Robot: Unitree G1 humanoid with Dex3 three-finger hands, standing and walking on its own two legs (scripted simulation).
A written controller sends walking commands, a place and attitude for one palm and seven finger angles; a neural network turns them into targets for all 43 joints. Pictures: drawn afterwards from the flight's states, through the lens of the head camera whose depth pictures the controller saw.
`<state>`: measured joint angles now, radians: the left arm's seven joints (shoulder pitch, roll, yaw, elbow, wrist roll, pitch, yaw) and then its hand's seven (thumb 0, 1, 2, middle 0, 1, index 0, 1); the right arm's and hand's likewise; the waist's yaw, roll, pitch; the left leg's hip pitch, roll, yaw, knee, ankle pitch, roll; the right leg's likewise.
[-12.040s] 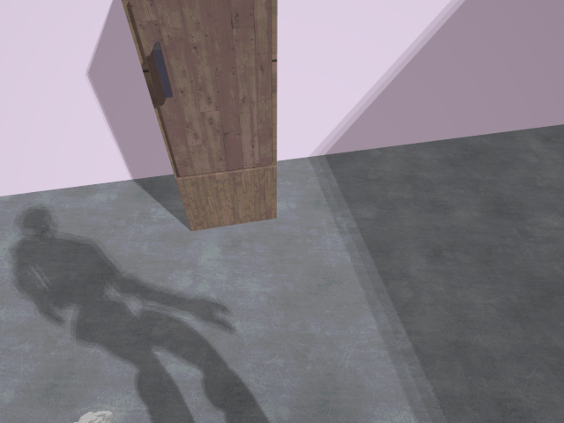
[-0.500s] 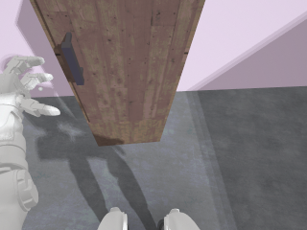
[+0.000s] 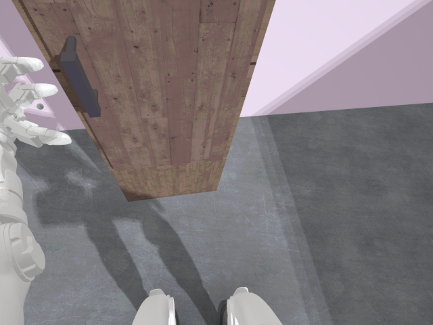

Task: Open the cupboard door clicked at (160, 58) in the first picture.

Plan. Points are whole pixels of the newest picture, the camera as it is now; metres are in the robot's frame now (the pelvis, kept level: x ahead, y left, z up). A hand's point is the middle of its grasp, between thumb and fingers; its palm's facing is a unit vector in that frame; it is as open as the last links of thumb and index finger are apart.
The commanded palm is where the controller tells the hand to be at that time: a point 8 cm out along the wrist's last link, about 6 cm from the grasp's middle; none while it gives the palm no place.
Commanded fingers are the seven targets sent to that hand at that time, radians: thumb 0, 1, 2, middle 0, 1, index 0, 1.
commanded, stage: move the hooked fingers beside the handle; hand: left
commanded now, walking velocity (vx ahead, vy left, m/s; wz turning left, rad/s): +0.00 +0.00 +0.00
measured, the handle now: (84, 79) +0.53 +0.21 +0.08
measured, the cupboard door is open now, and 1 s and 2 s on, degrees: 0 0 0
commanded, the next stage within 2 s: slide the fingers in behind the handle in 0.60 s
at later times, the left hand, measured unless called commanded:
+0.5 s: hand (43, 110) +0.47 +0.27 +0.07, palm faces +0.08 -1.00 +0.00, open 14.0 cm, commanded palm +0.45 +0.31 +0.07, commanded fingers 0.00 -0.50 0.30 -0.30 -1.20 -0.30 -1.20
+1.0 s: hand (54, 111) +0.47 +0.25 +0.07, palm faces +0.08 -1.00 +0.01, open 14.0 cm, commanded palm +0.45 +0.29 +0.07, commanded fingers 0.00 -0.50 0.30 -0.30 -1.20 -0.30 -1.20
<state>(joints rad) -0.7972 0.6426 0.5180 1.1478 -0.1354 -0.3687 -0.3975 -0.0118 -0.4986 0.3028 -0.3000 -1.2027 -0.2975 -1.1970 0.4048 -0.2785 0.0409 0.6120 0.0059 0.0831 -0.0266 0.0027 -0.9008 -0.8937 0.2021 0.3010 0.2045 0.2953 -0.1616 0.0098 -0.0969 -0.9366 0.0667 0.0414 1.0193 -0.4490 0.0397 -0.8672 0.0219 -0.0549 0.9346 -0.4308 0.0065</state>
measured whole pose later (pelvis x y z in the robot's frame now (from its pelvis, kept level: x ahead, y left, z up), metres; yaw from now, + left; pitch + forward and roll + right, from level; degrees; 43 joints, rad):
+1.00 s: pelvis +0.00 -0.01 +0.00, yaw +1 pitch +20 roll -4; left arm -0.77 0.57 0.47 1.12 -0.14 -0.38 -0.35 -0.01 -0.50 0.30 -0.30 -1.20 -0.30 -1.20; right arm 0.38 -0.27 0.04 0.62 0.01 0.09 -0.02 0.00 -0.90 -0.89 0.20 0.30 0.20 0.30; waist -0.15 0.01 -0.10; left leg -0.91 0.06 0.03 1.02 -0.45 0.03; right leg -0.84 0.02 -0.06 0.94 -0.44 0.00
